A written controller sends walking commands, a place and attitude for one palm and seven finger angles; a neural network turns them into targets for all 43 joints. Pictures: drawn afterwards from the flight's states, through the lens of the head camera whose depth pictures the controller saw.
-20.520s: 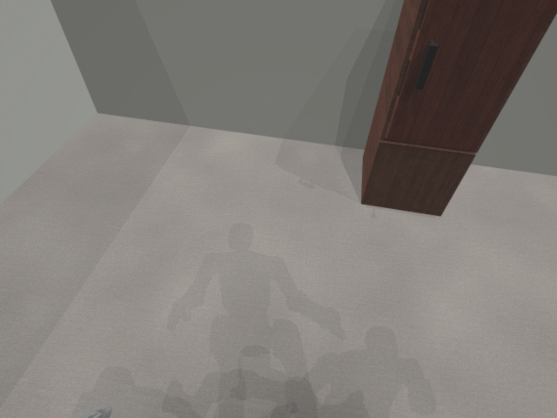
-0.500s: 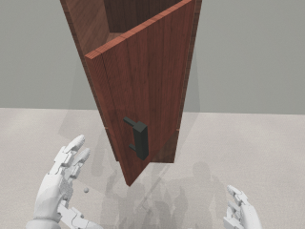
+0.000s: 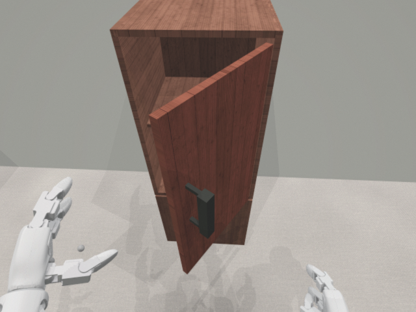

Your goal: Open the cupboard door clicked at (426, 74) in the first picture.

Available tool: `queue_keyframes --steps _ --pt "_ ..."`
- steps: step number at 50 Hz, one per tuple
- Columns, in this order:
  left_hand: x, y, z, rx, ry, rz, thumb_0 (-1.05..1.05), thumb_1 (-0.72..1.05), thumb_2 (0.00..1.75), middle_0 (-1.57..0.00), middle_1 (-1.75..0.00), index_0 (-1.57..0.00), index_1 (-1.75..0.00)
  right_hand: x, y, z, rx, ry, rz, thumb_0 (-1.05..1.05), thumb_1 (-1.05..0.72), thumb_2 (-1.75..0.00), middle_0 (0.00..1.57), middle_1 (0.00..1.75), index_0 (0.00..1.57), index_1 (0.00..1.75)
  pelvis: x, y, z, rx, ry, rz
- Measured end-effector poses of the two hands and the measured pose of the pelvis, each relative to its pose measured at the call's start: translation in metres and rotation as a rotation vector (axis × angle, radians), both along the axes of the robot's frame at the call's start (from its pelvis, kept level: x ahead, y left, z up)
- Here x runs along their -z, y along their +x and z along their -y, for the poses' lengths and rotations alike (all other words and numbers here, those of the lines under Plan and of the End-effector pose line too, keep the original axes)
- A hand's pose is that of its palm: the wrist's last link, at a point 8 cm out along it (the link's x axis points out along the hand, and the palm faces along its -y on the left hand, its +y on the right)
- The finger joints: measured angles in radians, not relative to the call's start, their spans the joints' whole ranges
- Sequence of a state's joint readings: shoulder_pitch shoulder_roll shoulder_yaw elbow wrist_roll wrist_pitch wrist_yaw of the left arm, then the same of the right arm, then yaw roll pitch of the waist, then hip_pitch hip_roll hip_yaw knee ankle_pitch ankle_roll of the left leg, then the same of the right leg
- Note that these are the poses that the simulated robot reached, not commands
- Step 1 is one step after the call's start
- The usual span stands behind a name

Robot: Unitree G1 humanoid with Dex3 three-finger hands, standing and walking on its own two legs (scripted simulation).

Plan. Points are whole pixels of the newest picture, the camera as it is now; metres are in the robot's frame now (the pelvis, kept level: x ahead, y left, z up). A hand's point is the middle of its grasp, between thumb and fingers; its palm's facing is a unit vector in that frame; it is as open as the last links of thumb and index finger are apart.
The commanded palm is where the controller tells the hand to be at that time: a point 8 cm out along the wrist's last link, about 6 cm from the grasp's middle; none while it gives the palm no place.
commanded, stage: draw the hand back to the body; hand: left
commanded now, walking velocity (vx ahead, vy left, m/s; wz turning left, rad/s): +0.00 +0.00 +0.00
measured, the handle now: (198, 210) +0.34 +0.06 +0.00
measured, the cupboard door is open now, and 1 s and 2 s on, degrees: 55 55 55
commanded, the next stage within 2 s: step back with the hand held close in 0.70 s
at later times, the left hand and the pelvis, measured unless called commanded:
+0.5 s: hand (42, 218) +0.19 +0.26 +0.18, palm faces +0.48 -0.79 -0.40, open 7.8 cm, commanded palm +0.14 +0.29 +0.19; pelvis +0.00 -0.01 +0.02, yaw -1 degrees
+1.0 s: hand (56, 209) +0.21 +0.25 +0.17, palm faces +0.40 -0.79 -0.47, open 7.4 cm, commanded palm +0.14 +0.28 +0.19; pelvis +0.00 -0.01 +0.02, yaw -2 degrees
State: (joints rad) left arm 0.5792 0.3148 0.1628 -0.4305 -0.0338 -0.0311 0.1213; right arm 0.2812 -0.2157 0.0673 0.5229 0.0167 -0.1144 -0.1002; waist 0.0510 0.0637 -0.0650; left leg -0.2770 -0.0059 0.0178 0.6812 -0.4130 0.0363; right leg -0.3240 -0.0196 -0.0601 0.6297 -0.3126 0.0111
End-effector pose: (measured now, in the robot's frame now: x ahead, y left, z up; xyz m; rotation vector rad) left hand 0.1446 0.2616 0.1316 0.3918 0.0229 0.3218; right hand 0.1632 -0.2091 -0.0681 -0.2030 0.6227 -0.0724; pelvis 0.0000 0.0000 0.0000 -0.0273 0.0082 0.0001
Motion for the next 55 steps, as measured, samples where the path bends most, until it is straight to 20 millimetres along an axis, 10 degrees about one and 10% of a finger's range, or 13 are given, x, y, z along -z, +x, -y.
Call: queue_keyframes --steps 20,55 --pt "-0.07 -0.001 -0.034 -0.123 0.139 0.211 0.01 0.73 0.82 -0.21 -0.3 -0.2 -0.3 -0.015 0.014 0.015 -0.018 -0.015 0.005 0.02 -0.9 -0.9 0.2 0.3 0.21 0.3 -0.018 0.002 0.007 0.012 0.009 0.078" --pt "-0.061 0.02 -0.017 0.044 0.199 0.113 0.02 0.89 0.89 -0.21 -0.3 -0.21 -0.3 -0.016 -0.005 0.045 0.112 -0.053 -0.084 0.02 -0.9 -0.9 0.2 0.3 0.21 0.3 -0.02 -0.013 0.005 0.04 0.013 -0.004"
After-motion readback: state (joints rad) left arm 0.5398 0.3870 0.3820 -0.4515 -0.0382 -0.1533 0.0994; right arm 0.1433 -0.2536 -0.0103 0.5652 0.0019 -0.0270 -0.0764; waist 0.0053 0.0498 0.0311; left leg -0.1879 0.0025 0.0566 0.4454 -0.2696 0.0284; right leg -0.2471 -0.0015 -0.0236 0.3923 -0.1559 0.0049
